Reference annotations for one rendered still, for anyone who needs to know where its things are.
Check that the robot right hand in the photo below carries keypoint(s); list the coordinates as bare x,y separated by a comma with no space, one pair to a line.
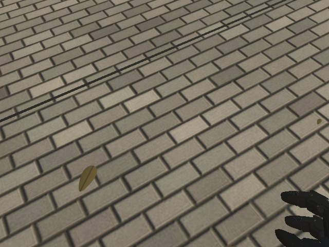
317,227

